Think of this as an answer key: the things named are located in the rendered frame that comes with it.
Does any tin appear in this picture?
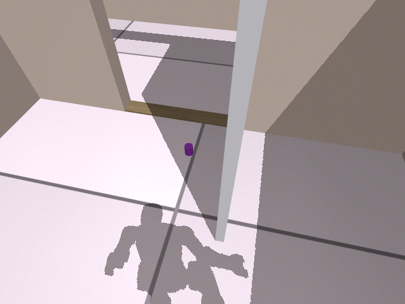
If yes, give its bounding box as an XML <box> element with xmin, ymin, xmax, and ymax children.
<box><xmin>184</xmin><ymin>143</ymin><xmax>193</xmax><ymax>156</ymax></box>

